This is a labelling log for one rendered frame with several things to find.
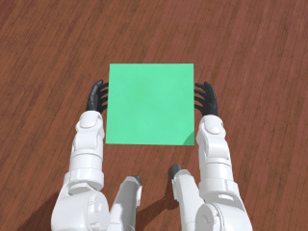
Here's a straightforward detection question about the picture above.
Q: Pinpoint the robot right thigh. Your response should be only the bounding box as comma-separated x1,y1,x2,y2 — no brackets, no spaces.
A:
171,174,205,231

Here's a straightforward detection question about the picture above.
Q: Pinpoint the robot right hand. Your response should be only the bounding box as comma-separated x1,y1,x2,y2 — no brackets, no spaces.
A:
193,81,218,116

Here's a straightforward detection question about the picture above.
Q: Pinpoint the robot left hand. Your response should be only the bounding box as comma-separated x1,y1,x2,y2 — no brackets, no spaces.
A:
86,79,109,114

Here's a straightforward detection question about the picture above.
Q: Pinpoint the left robot upper arm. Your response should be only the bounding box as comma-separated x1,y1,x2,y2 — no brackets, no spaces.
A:
51,190,111,231

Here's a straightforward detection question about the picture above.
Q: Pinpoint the right robot upper arm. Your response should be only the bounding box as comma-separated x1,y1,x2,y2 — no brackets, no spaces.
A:
194,202,253,231

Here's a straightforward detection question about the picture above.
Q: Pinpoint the left robot foot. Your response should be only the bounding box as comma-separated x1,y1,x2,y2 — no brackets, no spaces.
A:
132,175,141,212

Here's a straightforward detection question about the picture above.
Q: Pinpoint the right robot forearm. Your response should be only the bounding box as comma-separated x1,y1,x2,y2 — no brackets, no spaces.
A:
195,115,248,216

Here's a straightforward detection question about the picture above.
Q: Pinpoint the carton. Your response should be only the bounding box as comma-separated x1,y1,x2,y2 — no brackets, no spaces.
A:
105,64,194,145

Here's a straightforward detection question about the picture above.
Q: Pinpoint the left robot forearm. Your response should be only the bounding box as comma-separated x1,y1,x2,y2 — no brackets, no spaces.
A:
51,111,105,230

